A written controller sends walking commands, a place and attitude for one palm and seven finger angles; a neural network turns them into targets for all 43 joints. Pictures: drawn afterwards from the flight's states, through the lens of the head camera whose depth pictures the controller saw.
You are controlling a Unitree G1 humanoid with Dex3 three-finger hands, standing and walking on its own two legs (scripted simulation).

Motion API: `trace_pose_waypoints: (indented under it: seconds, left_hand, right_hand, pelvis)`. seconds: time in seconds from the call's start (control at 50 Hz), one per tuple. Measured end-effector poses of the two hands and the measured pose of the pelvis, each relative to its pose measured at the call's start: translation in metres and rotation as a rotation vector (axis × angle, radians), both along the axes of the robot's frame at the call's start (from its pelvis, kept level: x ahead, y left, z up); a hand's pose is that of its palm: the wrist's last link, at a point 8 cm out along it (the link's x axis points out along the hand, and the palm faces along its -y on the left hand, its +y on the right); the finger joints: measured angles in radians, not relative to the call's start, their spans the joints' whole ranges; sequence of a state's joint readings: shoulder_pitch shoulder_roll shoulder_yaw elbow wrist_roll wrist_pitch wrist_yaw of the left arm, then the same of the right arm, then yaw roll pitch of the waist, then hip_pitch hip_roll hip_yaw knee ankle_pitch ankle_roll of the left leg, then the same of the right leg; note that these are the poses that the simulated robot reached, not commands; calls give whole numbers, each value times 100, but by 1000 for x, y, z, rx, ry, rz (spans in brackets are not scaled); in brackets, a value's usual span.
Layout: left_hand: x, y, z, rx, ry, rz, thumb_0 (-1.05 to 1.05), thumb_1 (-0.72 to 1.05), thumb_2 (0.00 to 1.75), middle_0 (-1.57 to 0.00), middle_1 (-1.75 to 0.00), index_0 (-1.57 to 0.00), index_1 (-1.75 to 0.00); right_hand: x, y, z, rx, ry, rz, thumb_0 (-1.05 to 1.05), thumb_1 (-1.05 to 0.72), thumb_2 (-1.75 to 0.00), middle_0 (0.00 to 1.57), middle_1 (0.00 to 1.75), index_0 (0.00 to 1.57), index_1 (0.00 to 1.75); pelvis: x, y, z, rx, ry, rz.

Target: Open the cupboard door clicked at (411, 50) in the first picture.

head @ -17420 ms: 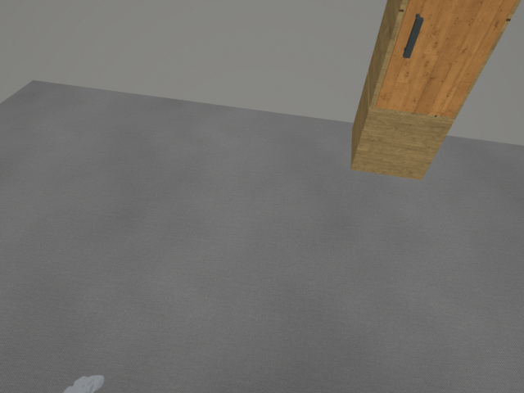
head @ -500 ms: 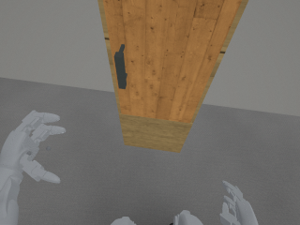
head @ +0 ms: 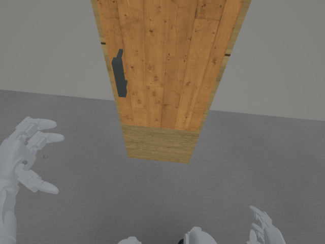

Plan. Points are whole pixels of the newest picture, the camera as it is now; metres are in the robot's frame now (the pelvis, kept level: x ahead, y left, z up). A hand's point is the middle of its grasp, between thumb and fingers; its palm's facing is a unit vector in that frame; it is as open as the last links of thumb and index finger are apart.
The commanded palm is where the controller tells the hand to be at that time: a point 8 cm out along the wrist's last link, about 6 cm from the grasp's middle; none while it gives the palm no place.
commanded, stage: raise the hand with hooked fingers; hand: left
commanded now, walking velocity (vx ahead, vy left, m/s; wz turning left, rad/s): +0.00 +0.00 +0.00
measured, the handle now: (121, 74) +0.58 +0.15 +0.04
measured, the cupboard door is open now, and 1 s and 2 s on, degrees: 0 0 0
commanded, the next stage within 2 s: move the hooked fingers beside the handle in 0.12 s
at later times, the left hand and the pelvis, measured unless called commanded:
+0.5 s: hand (58, 143) +0.33 +0.25 +0.06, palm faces -0.07 -1.00 -0.03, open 14.0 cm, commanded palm +0.30 +0.31 +0.06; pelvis +0.00 +0.00 +0.00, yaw +1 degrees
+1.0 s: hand (71, 116) +0.40 +0.25 +0.06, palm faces -0.07 -1.00 -0.02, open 14.0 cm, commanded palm +0.38 +0.30 +0.05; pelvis -0.01 +0.00 -0.01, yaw -1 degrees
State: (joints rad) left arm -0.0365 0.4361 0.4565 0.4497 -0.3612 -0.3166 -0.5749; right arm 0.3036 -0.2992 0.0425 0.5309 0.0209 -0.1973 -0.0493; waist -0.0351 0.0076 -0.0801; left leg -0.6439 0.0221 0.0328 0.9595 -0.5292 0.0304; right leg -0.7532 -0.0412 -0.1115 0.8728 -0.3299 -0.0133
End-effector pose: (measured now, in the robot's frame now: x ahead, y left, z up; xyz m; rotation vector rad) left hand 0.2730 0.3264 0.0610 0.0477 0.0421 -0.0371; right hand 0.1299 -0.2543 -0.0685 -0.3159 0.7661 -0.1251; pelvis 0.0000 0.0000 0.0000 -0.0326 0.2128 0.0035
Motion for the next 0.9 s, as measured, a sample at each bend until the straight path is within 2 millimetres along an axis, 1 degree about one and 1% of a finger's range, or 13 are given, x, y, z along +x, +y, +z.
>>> trace_pose_waypoints:
  seconds: [0.3,0.36,0.44,0.52,0.6,0.8,0.9]
  left_hand:
    - [-2,0,3,-4,-9,-3,-1,-50,30,-30,-120,-30,-120]
    - [5,-3,2,-15,-14,-8,-1,-50,30,-30,-120,-30,-120]
    - [22,-10,-1,-20,-8,-20,-1,-50,30,-30,-120,-30,-120]
    - [39,-18,3,-13,-20,-40,-1,-50,30,-30,-120,-30,-120]
    - [51,-20,6,-15,-26,-36,-1,-50,30,-30,-120,-30,-120]
    - [74,-19,2,-18,-16,-15,-1,-50,30,-30,-120,-30,-119]
    - [91,-21,-1,-26,-14,-22,-1,-50,30,-30,-120,-30,-120]
  right_hand:
    - [14,11,-2,22,-33,35,1,-90,-90,21,30,20,30]
    - [15,11,-4,16,-27,40,1,-90,-90,21,30,20,30]
    - [12,10,-7,6,-10,35,1,-90,-90,21,30,20,30]
    - [4,8,-9,8,9,12,1,-90,-90,21,30,20,30]
    - [-8,5,-10,16,39,-16,1,-90,-90,21,30,20,30]
    - [-42,-8,-20,-4,165,-68,1,-90,-90,21,30,20,30]
    - [-55,-13,-24,-19,216,-92,1,-90,-90,20,30,20,30]
  pelvis:
    - [-1,0,-1,-2,-2,10]
    - [-2,0,-2,-2,0,15]
    - [-4,0,-4,-2,6,17]
    - [-4,0,-3,2,15,9]
    - [-3,0,-2,6,22,-1]
    - [-5,-2,-4,9,43,-8]
    - [-7,-3,-6,7,56,-9]
